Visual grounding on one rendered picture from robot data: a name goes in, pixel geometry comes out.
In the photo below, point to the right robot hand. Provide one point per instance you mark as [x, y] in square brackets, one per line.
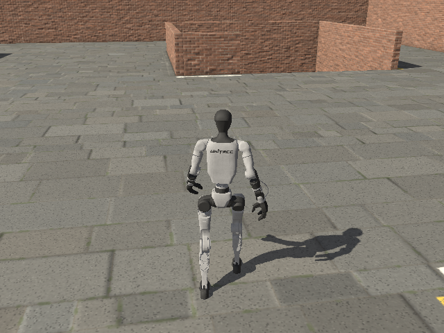
[263, 211]

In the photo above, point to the robot right shin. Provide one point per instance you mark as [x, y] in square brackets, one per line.
[236, 244]

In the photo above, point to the robot head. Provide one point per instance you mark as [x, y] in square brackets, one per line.
[223, 119]

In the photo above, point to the left robot hand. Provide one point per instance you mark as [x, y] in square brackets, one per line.
[189, 188]

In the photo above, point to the robot left forearm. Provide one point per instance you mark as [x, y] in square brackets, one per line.
[190, 178]

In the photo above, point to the robot left upper arm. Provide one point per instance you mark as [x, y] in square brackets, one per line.
[200, 146]

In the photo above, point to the robot right upper arm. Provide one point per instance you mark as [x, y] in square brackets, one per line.
[247, 156]

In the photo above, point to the robot right forearm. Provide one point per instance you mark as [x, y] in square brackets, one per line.
[257, 189]

